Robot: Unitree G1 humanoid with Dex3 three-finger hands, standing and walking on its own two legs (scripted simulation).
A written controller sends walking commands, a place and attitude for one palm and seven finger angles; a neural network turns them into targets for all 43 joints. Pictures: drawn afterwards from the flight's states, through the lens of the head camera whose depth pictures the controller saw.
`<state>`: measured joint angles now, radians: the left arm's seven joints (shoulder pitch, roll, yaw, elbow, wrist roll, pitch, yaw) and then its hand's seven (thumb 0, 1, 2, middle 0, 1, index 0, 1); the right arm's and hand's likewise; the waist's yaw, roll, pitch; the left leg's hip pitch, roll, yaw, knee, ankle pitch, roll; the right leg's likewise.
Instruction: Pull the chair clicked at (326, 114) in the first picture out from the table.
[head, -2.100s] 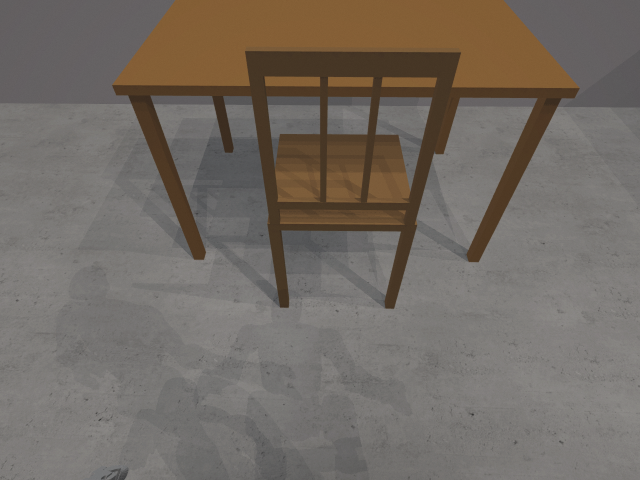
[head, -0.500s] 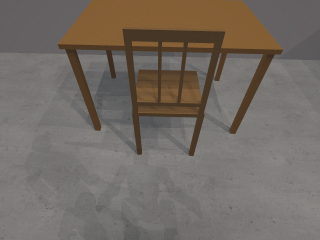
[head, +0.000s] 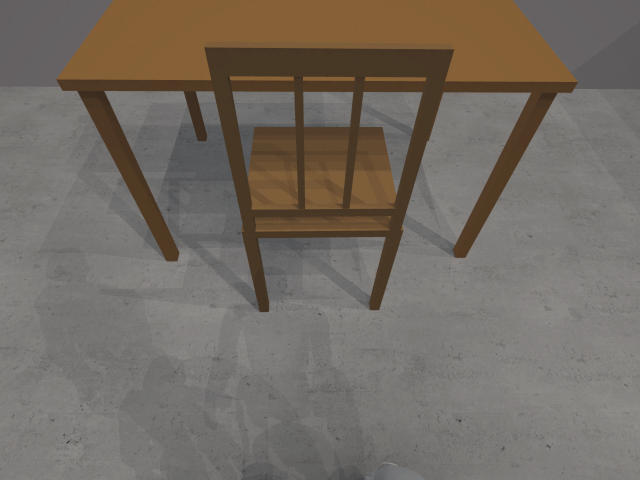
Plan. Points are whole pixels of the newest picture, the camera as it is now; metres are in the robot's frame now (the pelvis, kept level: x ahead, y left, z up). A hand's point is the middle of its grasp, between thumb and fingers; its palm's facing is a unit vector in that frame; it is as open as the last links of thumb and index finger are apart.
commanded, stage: take the last steps up to it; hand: left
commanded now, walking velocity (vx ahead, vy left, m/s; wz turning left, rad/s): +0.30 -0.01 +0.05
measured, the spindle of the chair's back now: (300, 151) +0.72 +0.06 -0.06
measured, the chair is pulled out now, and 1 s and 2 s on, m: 0.00 0.00 0.00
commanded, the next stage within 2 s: come to a stop and stand still in 0.50 s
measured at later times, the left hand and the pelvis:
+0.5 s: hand (202, 453) +0.18 +0.18 -0.18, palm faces +0.08 -0.99 -0.14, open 7.3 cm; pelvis +0.17 +0.00 +0.01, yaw +1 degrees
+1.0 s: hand (215, 376) +0.30 +0.18 -0.19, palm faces +0.10 -0.98 -0.19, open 7.3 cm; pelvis +0.25 +0.00 -0.01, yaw +2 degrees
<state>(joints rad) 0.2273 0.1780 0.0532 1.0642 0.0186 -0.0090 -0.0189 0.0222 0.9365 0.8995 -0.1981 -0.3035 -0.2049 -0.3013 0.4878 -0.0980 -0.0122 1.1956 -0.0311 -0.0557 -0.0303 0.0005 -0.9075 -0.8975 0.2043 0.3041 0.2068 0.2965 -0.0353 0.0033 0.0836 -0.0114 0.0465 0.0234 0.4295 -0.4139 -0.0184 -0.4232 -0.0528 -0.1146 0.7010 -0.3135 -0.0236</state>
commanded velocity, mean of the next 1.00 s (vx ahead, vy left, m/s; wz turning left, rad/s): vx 0.05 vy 0.00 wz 0.00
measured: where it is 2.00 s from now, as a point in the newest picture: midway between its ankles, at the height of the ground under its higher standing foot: (326, 476)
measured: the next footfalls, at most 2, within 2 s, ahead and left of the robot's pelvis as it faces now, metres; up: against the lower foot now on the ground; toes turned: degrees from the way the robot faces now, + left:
right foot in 0.04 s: +0.12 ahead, -0.13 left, +0.00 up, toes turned -7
left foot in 0.32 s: +0.19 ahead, +0.12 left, +0.00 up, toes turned +11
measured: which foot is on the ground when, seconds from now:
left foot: down 0.00-0.04, up 0.06-0.30, down 0.32-0.66, up 0.68-0.94, down 0.96-1.00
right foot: up 0.00-0.02, down 0.04-0.32, up 0.34-0.64, down 0.66-0.98, up 1.00-1.00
